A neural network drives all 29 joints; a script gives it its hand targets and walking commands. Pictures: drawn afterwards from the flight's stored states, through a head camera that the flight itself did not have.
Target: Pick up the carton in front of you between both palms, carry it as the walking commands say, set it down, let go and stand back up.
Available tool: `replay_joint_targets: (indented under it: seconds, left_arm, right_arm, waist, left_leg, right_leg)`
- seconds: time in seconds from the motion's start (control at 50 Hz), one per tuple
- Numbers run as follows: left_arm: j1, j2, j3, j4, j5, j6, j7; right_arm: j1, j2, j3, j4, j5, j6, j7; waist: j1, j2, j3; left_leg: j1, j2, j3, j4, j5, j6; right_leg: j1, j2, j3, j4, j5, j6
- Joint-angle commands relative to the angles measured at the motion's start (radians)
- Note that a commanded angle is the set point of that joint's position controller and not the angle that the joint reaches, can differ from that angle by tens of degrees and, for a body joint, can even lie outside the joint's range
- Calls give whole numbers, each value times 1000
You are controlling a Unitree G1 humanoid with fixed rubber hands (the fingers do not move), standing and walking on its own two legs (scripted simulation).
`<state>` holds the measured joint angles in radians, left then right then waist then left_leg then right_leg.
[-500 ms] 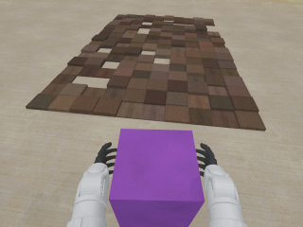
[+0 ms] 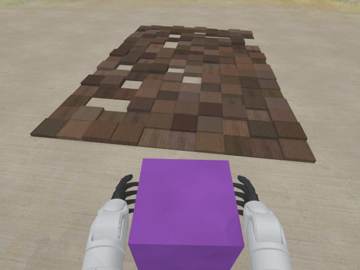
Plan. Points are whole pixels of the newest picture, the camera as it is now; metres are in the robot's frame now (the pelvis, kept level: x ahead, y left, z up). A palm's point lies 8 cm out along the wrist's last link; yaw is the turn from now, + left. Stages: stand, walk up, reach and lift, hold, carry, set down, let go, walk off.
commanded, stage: reach and lift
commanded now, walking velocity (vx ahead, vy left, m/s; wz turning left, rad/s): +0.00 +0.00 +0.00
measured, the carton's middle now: (184, 221) +0.29 +0.00 -0.04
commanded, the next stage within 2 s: hold in 0.02 s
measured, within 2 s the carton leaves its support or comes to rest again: neither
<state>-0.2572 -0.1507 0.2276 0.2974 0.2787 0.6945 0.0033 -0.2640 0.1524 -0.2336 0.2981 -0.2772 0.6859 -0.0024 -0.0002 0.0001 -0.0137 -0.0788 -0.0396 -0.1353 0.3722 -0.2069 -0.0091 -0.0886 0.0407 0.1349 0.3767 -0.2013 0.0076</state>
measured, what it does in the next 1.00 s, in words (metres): walks ahead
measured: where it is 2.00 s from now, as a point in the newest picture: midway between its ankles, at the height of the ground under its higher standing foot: (180, 217)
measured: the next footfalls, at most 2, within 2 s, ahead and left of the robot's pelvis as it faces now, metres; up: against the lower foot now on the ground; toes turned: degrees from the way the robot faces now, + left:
right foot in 1.04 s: +0.20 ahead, -0.10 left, +0.00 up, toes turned -8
left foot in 1.40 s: +0.56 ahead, +0.10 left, +0.00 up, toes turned +11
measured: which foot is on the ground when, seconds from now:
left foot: down 0.00-1.00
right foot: down 0.00-0.86, up 0.88-1.00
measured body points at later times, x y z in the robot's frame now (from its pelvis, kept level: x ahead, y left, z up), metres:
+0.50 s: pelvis -0.01 +0.00 +0.00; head -0.06 +0.00 +0.45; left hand +0.29 +0.15 +0.04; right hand +0.29 -0.15 +0.04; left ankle +0.00 +0.13 -0.75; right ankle +0.01 -0.13 -0.75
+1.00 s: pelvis +0.13 -0.01 -0.01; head +0.11 -0.02 +0.44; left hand +0.41 +0.15 +0.07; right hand +0.41 -0.15 +0.06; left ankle +0.04 +0.11 -0.75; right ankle +0.10 -0.10 -0.73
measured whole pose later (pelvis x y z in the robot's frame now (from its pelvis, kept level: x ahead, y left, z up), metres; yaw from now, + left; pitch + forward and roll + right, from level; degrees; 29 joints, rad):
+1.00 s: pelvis +0.13 -0.01 -0.01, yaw -1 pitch +6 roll +0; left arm -0.17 -0.12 0.15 -0.25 0.08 1.18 0.09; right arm -0.19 0.14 -0.09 -0.23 -0.13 1.17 -0.10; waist 0.00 0.04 -0.17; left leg -0.20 0.06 0.12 0.46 -0.36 -0.01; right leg -0.39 -0.02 -0.13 0.67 -0.46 0.00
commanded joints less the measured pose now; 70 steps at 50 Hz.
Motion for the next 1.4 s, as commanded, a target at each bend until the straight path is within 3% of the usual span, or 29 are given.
replay_joint_targets:
  seconds: [0.0, 0.1, 0.22, 0.46, 0.48, 0.52, 0.54, 0.6, 0.64, 0.68, 0.72, 0.74, 0.78, 0.82, 0.84, 0.86, 0.88, 0.92, 1.0, 1.02, 1.04, 1.06, 1.08, 1.1, 1.14, 1.3, 1.34, 1.36, 1.38]
  left_arm:
    - [-495, -942, -543, -57, -261, -33, -250]
    - [-484, -938, -603, -145, -299, 4, -241]
    - [-483, -902, -527, -81, -255, 42, -243]
    - [-592, -934, -534, -60, -265, 26, -255]
    - [-599, -928, -537, -68, -271, 30, -252]
    - [-593, -928, -556, -108, -285, 34, -245]
    - [-605, -923, -573, -136, -295, 38, -241]
    - [-603, -916, -648, -211, -346, 80, -224]
    - [-607, -906, -700, -268, -393, 128, -214]
    - [-610, -878, -730, -305, -431, 187, -204]
    - [-576, -841, -744, -318, -462, 251, -189]
    - [-566, -834, -753, -350, -472, 280, -177]
    - [-558, -829, -777, -452, -500, 332, -158]
    - [-524, -840, -803, -517, -533, 378, -148]
    - [-518, -849, -815, -550, -548, 403, -151]
    - [-523, -860, -827, -577, -568, 429, -157]
    - [-531, -872, -840, -600, -585, 450, -165]
    - [-515, -888, -839, -610, -614, 475, -183]
    - [-395, -896, -827, -664, -606, 495, -180]
    - [-403, -882, -827, -683, -596, 499, -174]
    - [-366, -871, -817, -669, -580, 504, -165]
    - [-373, -865, -794, -651, -556, 506, -156]
    - [-389, -854, -785, -677, -554, 515, -147]
    - [-399, -846, -791, -693, -558, 526, -140]
    - [-416, -857, -806, -714, -571, 537, -136]
    - [-372, -867, -837, -689, -611, 537, -189]
    - [-381, -861, -841, -693, -616, 529, -196]
    - [-390, -855, -844, -697, -617, 527, -199]
    - [-405, -847, -846, -702, -613, 523, -201]
  right_arm:
    - [-454, 958, 540, -26, 252, -17, 246]
    - [-442, 951, 602, -116, 291, 19, 237]
    - [-450, 910, 527, -59, 247, 56, 242]
    - [-551, 942, 530, -29, 251, 42, 252]
    - [-553, 932, 529, -35, 252, 43, 250]
    - [-554, 933, 545, -70, 267, 47, 242]
    - [-568, 928, 563, -100, 276, 51, 237]
    - [-546, 919, 630, -176, 319, 92, 215]
    - [-537, 891, 680, -241, 359, 141, 201]
    - [-557, 863, 726, -302, 400, 204, 189]
    - [-580, 849, 764, -337, 448, 273, 182]
    - [-603, 859, 785, -365, 482, 303, 181]
    - [-578, 884, 816, -404, 539, 350, 178]
    - [-513, 896, 817, -439, 566, 393, 170]
    - [-466, 890, 808, -448, 562, 411, 163]
    - [-408, 873, 796, -457, 546, 427, 155]
    - [-396, 867, 788, -486, 528, 443, 145]
    - [-413, 860, 798, -580, 521, 472, 131]
    - [-397, 912, 836, -700, 558, 508, 139]
    - [-384, 902, 845, -704, 564, 514, 145]
    - [-412, 866, 847, -727, 574, 526, 152]
    - [-473, 838, 859, -755, 598, 545, 160]
    - [-487, 832, 868, -732, 616, 555, 165]
    - [-471, 831, 860, -717, 623, 558, 171]
    - [-414, 845, 839, -672, 610, 560, 171]
    - [-286, 885, 811, -635, 512, 536, 137]
    - [-295, 891, 817, -634, 511, 527, 140]
    - [-296, 888, 817, -633, 512, 523, 142]
    - [-310, 885, 818, -640, 514, 521, 146]
  waist:
    - [0, 0, -236]
    - [-3, 2, -275]
    - [-1, -1, -132]
    - [-3, 1, -184]
    - [1, 20, -203]
    - [0, 23, -188]
    - [-1, 33, -175]
    - [-5, 87, -268]
    - [-2, 110, -286]
    - [4, -21, -239]
    - [27, -250, -193]
    - [33, -247, -170]
    - [22, -157, -219]
    - [8, -98, -326]
    - [-6, 26, -348]
    - [-21, 244, -335]
    - [-27, 284, -287]
    - [-36, 158, -261]
    - [1, 128, -348]
    - [9, 62, -381]
    - [38, -136, -389]
    - [40, -347, -334]
    - [39, -251, -293]
    - [43, -149, -287]
    - [38, -43, -317]
    - [24, -157, -198]
    - [5, -172, -261]
    - [-11, -161, -314]
    - [-31, -120, -362]
  left_leg:
    - [50, -58, 60, -43, 220, -14]
    - [85, -57, 56, -52, 283, -15]
    - [38, -54, 61, -84, 108, -7]
    - [29, -49, 67, -62, 61, -5]
    - [-88, 111, 27, 4, -114, 9]
    - [-172, 107, -15, -46, -496, 28]
    - [-193, 113, -17, -45, -532, 33]
    - [-166, 163, -38, -49, -421, 58]
    - [-184, 176, -36, -40, -459, 70]
    - [-316, 125, 67, 101, -438, 35]
    - [-541, 36, 235, 357, -284, -17]
    - [-568, 70, 214, 300, -284, -6]
    - [-402, 46, 267, 142, -198, 2]
    - [-46, 48, 283, 28, -68, 8]
    - [91, 159, 113, -47, -146, 52]
    - [249, 332, -162, -73, -129, 139]
    - [310, 417, -276, -67, 37, 220]
    - [321, 418, -208, -47, 237, 235]
    - [45, 267, 147, 42, 89, 89]
    - [-140, 225, 238, 150, 81, 50]
    - [-348, 151, 335, 404, -18, -6]
    - [-644, 56, 328, 562, -252, -30]
    - [-756, 84, 234, 671, -370, 1]
    - [-805, 112, 204, 731, -368, 17]
    - [-806, 146, 200, 664, -266, 28]
    - [-414, 30, 395, 180, 110, 27]
    - [-161, -8, 442, 142, 190, 39]
    - [4, -33, 469, 122, 138, 45]
    - [175, 31, 398, 129, 61, 39]
  right_leg:
    - [73, 55, -60, -38, 232, 15]
    - [113, 56, -57, -53, 298, 19]
    - [62, 50, -64, -78, 115, 12]
    - [61, 47, -71, -61, 69, 6]
    - [-62, -108, -33, 14, -115, -8]
    - [-145, -87, -24, 3, -466, -17]
    - [-173, -80, -47, 30, -482, -15]
    - [-168, -46, -151, 158, -241, -4]
    - [-170, -46, -168, 126, -259, -6]
    - [-121, -154, -17, -7, -390, -43]
    - [16, -335, 278, -185, -486, -139]
    - [23, -365, 309, -179, -390, -178]
    - [-26, -313, 143, -97, -216, -157]
    - [-189, -205, -79, 64, -189, -88]
    - [-299, -137, -196, 233, -186, -45]
    - [-544, -86, -268, 420, -236, 2]
    - [-701, -79, -268, 430, -343, 4]
    - [-730, -88, -244, 393, -412, -7]
    - [-212, -21, -354, 30, -52, -2]
    - [62, -41, -339, 14, -2, -16]
    - [222, -229, -33, -121, -183, -83]
    - [366, -418, 316, -138, -7, -201]
    - [389, -471, 352, -115, 171, -268]
    - [402, -464, 298, -79, 325, -275]
    - [409, -419, 147, -75, 342, -204]
    - [115, -259, -240, -115, 578, -94]
    - [50, -246, -324, 46, 730, -56]
    - [-5, -217, -365, 192, 712, -36]
    - [-116, -191, -363, 367, 524, -24]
